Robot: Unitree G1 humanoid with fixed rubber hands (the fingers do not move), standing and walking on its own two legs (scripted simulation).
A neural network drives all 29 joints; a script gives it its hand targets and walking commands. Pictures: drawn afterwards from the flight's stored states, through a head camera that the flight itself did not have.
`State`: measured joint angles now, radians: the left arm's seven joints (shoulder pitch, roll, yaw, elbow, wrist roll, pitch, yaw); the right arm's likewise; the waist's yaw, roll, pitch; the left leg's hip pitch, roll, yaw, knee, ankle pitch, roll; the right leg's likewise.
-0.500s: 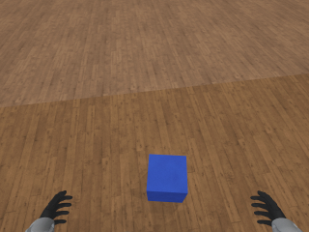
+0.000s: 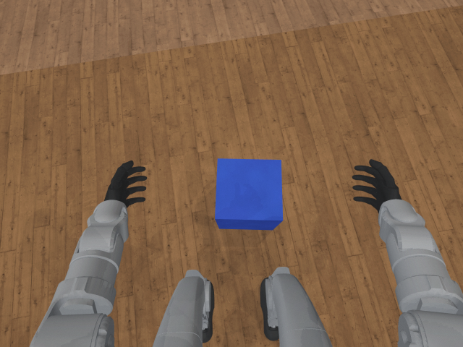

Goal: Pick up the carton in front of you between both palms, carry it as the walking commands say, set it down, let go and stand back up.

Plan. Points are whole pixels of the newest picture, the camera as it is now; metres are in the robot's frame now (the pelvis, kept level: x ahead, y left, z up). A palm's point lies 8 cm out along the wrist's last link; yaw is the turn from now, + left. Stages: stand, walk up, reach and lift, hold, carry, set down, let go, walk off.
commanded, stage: reach and lift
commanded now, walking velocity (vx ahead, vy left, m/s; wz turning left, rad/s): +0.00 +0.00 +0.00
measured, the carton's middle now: (247, 197) +0.47 -0.04 -0.57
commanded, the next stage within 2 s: none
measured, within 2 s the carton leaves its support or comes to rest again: neither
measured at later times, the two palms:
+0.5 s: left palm (169, 145) +0.50 +0.15 -0.16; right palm (339, 149) +0.48 -0.23 -0.16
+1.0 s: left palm (185, 183) +0.48 +0.15 -0.40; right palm (313, 187) +0.45 -0.23 -0.40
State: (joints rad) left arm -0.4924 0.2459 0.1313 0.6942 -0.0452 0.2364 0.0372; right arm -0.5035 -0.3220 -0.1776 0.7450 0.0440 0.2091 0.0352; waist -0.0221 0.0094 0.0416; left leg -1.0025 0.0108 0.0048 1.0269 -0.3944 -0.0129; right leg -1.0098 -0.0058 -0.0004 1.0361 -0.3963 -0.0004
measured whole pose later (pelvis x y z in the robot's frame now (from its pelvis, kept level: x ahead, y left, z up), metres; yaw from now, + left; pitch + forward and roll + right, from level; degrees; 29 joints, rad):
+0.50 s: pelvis -0.03 +0.00 -0.06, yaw +1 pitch +44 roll +1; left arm -1.20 0.21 0.32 0.95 0.05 0.15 0.08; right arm -1.19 -0.28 -0.36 0.96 -0.04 0.12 0.01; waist -0.04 0.02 -0.02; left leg -1.59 0.01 0.00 1.13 -0.31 -0.02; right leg -1.60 -0.01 0.00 1.14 -0.32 0.00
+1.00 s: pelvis -0.06 +0.01 -0.25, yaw +0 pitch +47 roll +1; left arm -1.24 0.28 0.12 0.90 -0.16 0.12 0.16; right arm -1.23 -0.38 -0.18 0.97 0.19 0.08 -0.06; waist -0.04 0.02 0.09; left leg -2.19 -0.02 -0.01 1.91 -0.54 -0.02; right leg -2.20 0.00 0.02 1.92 -0.53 0.02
